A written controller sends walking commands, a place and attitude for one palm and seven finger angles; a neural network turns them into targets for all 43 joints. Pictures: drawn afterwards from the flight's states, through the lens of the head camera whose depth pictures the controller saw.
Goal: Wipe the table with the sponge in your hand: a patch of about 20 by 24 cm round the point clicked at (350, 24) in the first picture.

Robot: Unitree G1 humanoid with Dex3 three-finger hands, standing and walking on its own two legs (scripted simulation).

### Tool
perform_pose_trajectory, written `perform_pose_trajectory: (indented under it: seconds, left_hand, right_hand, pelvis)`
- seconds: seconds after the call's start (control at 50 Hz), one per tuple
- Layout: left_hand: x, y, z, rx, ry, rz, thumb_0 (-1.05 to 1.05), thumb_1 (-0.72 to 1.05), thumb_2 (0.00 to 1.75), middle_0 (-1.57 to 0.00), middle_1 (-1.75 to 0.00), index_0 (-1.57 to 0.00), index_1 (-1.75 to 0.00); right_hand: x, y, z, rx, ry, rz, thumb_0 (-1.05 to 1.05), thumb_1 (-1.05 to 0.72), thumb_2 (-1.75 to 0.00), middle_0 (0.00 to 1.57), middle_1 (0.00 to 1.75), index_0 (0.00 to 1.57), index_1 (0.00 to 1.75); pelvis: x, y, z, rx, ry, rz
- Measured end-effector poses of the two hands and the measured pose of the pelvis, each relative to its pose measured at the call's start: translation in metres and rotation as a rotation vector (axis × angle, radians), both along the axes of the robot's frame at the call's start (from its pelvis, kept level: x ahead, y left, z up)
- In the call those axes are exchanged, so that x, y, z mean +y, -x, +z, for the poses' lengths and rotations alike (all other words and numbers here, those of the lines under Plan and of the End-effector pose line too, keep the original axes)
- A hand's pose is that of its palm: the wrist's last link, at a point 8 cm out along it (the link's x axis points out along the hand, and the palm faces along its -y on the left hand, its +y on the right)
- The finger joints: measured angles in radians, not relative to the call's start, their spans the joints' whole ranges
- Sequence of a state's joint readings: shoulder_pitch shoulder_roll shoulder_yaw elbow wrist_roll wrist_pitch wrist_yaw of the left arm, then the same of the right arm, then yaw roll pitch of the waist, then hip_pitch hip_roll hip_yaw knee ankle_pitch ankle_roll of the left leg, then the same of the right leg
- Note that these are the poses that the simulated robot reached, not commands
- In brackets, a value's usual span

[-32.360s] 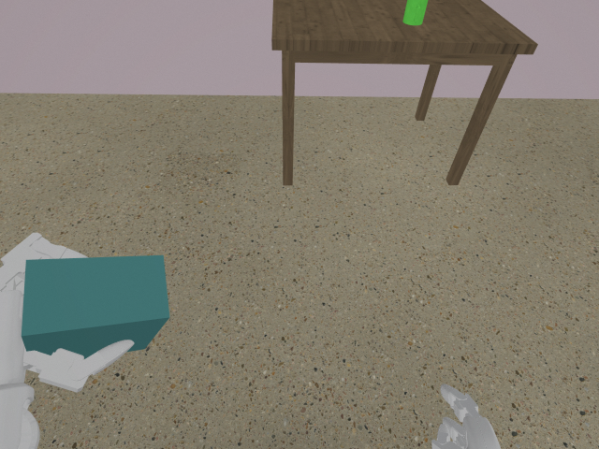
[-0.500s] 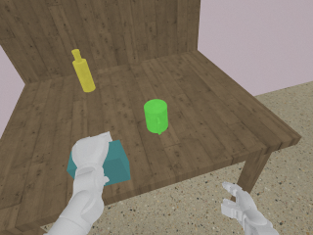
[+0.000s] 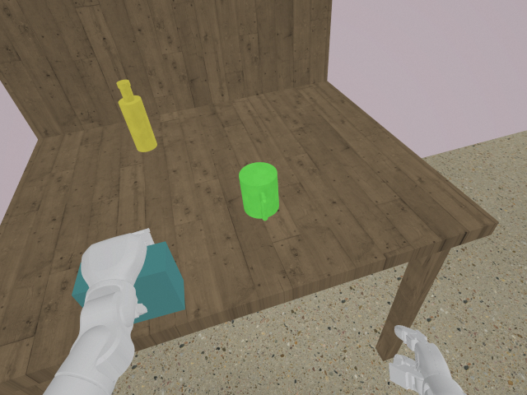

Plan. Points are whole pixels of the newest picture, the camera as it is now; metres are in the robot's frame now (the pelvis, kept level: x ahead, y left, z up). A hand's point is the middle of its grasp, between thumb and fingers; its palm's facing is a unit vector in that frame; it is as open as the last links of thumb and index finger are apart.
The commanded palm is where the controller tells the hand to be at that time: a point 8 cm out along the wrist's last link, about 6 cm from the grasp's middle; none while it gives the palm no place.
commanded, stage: wipe forward along the middle lane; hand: left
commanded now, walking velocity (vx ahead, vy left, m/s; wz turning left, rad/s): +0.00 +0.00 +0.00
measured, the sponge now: (138, 292) +0.27 +0.26 +0.01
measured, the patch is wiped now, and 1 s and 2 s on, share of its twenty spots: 0.90 0.90 0.90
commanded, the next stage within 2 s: slide back across to the first lane in 1.56 s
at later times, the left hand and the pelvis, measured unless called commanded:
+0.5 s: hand (128, 260) +0.31 +0.28 +0.05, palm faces -0.04 -0.03 -1.00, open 10.3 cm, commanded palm +0.29 +0.27 +0.08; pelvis -0.01 +0.00 +0.00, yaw +2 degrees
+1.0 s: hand (129, 235) +0.36 +0.30 +0.05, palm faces -0.06 -0.01 -1.00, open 10.3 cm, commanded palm +0.35 +0.30 +0.09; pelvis -0.02 +0.01 -0.01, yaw +2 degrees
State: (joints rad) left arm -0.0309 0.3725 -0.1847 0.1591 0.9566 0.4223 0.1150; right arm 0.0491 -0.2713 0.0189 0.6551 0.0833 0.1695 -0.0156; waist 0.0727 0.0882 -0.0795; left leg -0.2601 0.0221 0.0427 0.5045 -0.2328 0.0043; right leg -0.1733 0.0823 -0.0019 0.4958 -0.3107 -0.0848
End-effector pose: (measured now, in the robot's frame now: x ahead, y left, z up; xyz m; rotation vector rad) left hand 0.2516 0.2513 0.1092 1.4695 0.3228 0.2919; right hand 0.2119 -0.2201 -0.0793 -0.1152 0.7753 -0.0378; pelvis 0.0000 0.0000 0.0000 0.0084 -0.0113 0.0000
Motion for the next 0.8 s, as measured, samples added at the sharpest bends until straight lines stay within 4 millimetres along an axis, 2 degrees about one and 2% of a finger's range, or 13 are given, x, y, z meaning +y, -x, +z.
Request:
perform_pose_trajectory:
  seconds: [0.16,0.44,0.8]
  left_hand:
    - [0.01,-0.009,-0.002,0.023,-0.007,0.006,-0.02,-0.5,1.04,-0.67,-1.32,-0.7,-1.32]
    - [0.017,-0.032,-0.002,0.035,-0.042,0.005,-0.01,-0.51,1.04,-0.68,-1.32,-0.71,-1.32]
    - [0.03,-0.068,-0.002,0.053,-0.061,-0.01,0.0,-0.52,1.04,-0.69,-1.31,-0.72,-1.31]
  right_hand:
    - [-0.003,0.006,-0.007,0.028,0.02,-0.004,0.01,-0.91,-0.9,0.2,0.3,0.19,0.3]
    - [0.002,0.024,-0.022,0.097,0.015,-0.002,0.01,-0.91,-0.9,0.2,0.3,0.2,0.3]
    - [-0.019,0.077,-0.041,0.23,0.056,-0.075,0.01,-0.91,-0.9,0.2,0.3,0.2,0.3]
  pelvis:
    - [0.001,0.001,0.0,0.016,0.004,0.014]
    - [0.001,0.007,-0.003,0.049,0.007,0.035]
    - [0.003,0.017,-0.008,0.094,0.017,0.04]
